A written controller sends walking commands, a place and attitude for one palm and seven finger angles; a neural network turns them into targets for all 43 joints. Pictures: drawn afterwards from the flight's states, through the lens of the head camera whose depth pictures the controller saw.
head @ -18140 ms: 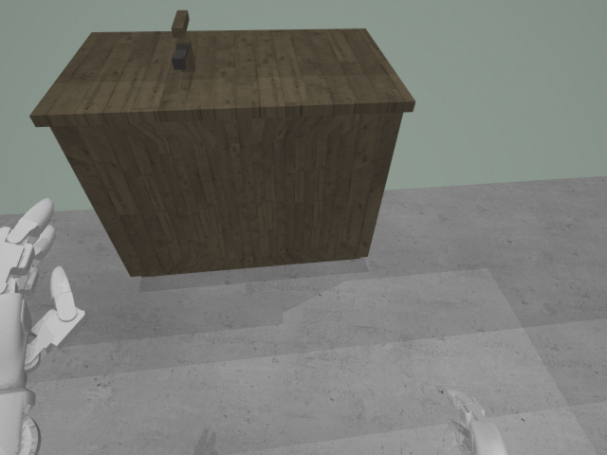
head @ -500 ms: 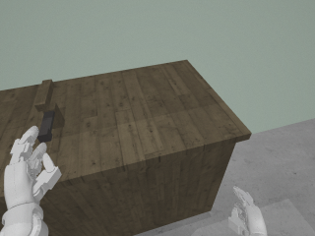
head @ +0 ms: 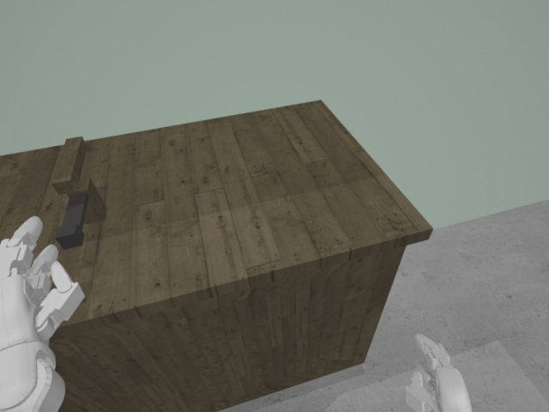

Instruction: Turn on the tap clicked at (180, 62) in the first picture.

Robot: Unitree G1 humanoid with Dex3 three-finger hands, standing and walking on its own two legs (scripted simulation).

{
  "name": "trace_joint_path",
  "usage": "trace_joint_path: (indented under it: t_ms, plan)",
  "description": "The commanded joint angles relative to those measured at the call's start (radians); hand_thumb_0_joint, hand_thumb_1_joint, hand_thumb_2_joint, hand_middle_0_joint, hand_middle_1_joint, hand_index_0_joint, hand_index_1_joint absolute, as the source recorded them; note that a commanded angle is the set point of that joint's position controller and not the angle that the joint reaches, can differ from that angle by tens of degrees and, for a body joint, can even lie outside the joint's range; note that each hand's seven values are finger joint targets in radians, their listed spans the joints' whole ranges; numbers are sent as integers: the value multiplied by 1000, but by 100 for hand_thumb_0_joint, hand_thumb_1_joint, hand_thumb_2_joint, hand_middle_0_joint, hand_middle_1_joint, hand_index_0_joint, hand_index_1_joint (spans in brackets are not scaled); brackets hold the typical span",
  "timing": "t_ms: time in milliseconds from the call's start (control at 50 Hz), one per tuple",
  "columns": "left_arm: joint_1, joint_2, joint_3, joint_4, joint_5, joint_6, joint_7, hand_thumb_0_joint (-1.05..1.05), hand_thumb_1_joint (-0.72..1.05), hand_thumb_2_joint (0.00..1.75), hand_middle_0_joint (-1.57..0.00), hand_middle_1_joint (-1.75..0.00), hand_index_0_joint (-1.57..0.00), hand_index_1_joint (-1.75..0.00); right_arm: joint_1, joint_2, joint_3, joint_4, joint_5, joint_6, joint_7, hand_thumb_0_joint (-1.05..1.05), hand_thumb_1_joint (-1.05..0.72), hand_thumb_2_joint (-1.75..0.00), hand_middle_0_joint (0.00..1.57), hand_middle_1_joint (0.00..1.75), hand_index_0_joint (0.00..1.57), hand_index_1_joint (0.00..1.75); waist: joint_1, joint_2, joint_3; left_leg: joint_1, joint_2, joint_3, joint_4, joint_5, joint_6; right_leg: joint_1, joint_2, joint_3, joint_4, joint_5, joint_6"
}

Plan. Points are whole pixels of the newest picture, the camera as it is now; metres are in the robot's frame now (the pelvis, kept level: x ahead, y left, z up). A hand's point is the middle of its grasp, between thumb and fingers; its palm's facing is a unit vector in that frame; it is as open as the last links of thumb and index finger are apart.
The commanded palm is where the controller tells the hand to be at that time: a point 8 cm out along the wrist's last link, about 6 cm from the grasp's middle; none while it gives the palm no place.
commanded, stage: reach beside the lever's end, fingers flat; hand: left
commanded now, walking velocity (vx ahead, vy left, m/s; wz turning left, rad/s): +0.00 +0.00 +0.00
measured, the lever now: (70, 236) +0.31 +0.38 +0.10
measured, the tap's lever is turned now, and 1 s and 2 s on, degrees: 0 0 0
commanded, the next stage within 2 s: push the lever round in 1.86 s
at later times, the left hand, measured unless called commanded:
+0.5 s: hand (62, 273) +0.23 +0.32 +0.13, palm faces +0.61 -0.79 -0.10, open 7.5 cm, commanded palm +0.19 +0.35 +0.13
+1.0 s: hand (47, 260) +0.26 +0.37 +0.11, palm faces +0.65 -0.75 -0.11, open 7.7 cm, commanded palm +0.22 +0.40 +0.11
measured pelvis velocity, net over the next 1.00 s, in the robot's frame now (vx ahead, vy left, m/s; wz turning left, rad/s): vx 0.00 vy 0.02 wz -0.01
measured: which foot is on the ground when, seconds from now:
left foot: down 0.00-1.00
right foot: down 0.00-1.00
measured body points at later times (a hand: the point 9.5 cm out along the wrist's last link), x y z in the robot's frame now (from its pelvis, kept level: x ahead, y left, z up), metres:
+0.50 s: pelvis -0.01 +0.02 +0.00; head -0.01 +0.00 +0.45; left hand +0.19 +0.36 +0.13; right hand +0.19 -0.20 -0.08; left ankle +0.01 +0.15 -0.73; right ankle -0.01 -0.08 -0.73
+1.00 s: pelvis +0.00 +0.02 +0.00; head +0.01 +0.01 +0.45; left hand +0.22 +0.40 +0.12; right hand +0.18 -0.22 -0.09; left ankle +0.01 +0.15 -0.73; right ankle -0.01 -0.08 -0.73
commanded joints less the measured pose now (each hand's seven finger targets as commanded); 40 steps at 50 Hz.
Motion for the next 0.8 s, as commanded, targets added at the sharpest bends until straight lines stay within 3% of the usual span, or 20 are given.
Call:
trace_joint_path:
  t_ms: [0,40,60,100,140,220,240,420,460,480,500,560,620,640,680,740,780]
  plan:
    - [-86,175,89,-205,-1,-80,-8,0,90,90,-20,-30,-20,-30,-153,-94,-38,-175,-5,-75,-4,0,-90,-90,20,30,20,30,3,-44,-90,16,-38,31,-60,189,63,6,-44,76,-127,245,50]
    - [-102,209,133,-183,-2,-79,-2,0,90,90,-20,-30,-20,-30,-153,-95,-40,-165,-1,-68,-4,0,-90,-90,20,30,20,30,6,-51,-83,9,-37,28,-67,186,62,8,-40,71,-129,231,48]
    - [-121,188,111,-200,-1,-84,0,0,90,90,-20,-30,-20,-30,-155,-92,-41,-171,-2,-69,-4,0,-90,-90,20,30,20,30,1,-29,-87,14,-39,32,-67,184,61,2,-41,72,-126,226,48]
    - [-141,199,126,-173,-5,-90,6,0,90,90,-20,-29,-20,-29,-150,-96,-41,-165,-2,-68,-5,0,-90,-90,20,30,20,30,-4,-56,-73,0,-38,27,-69,159,61,-12,-38,71,-132,190,49]
    - [-186,225,152,-152,-2,-99,11,0,90,90,-20,-29,-20,-29,-158,-97,-42,-154,1,-66,-9,0,-90,-90,20,30,20,30,-7,-33,-69,2,-40,26,-73,142,62,-20,-38,76,-139,160,48]
    - [-260,232,140,-100,-2,-112,-2,0,90,90,-19,-28,-19,-28,-159,-101,-42,-145,1,-70,-15,0,-90,-90,20,30,20,30,-24,-24,-58,-6,-41,25,-78,99,62,-42,-37,81,-146,104,48]
    - [-279,243,149,-98,3,-117,-4,0,90,90,-19,-28,-19,-28,-165,-101,-40,-140,3,-71,-18,0,-90,-90,20,30,20,30,-23,9,-61,-2,-42,22,-82,91,60,-42,-37,79,-146,92,44]
    - [-321,253,152,4,-1,-119,-28,0,90,90,-18,-25,-18,-25,-147,-111,-42,-139,0,-74,-17,0,-90,-90,20,30,20,30,-20,-19,-108,1,-39,6,-98,123,55,-25,-29,62,-122,134,39]
    - [-329,261,159,1,9,-123,-22,0,90,90,-18,-25,-18,-25,-144,-108,-43,-140,0,-71,-14,0,-90,-90,20,30,20,30,-14,26,-122,13,-39,8,-100,149,51,-20,-28,60,-112,158,35]
    - [-339,245,145,14,7,-123,-22,0,90,90,-18,-25,-18,-25,-142,-109,-43,-141,-1,-71,-12,0,-90,-90,20,30,20,30,-22,-3,-116,9,-39,9,-97,149,52,-25,-27,58,-113,161,38]
    - [-345,269,167,35,7,-123,-19,0,90,90,-18,-24,-18,-24,-137,-113,-44,-137,0,-67,-11,0,-90,-90,20,30,20,30,-20,-26,-113,2,-34,3,-99,147,51,-26,-25,55,-112,156,37]
    - [-346,281,182,27,18,-135,-14,0,90,90,-18,-24,-18,-24,-133,-113,-50,-141,-4,-62,-7,0,-90,-90,20,30,20,30,-13,-1,-151,20,-34,10,-93,200,48,-9,-25,55,-97,206,33]
    - [-337,265,169,44,19,-142,-16,0,90,90,-18,-23,-18,-23,-124,-115,-53,-144,-5,-57,-2,0,-90,-90,20,30,20,30,-18,-8,-140,15,-30,10,-89,222,43,-17,-23,51,-89,224,33]
    - [-339,279,190,45,20,-145,-14,0,90,90,-18,-22,-18,-22,-129,-115,-51,-142,-4,-54,-2,0,-90,-90,20,30,20,30,-12,4,-146,16,-32,9,-90,229,44,-14,-23,51,-86,230,32]
    - [-376,282,186,70,17,-147,-20,0,90,90,-17,-22,-17,-22,-119,-118,-53,-138,-4,-47,-4,0,-90,-90,20,30,20,30,-26,-12,-136,5,-33,12,-84,215,46,-27,-23,53,-89,222,35]
    - [-410,340,236,110,18,-156,-27,0,90,90,-17,-21,-17,-21,-121,-120,-54,-128,0,-38,-9,0,-90,-90,20,30,20,30,-21,8,-142,-2,-35,13,-81,211,48,-23,-23,58,-88,219,33]
    - [-426,333,231,133,17,-168,-38,0,90,90,-17,-21,-17,-21,-108,-121,-58,-129,-4,-37,-8,0,-90,-90,20,30,20,30,-25,8,-156,4,-35,13,-76,224,47,-23,-23,58,-83,234,32]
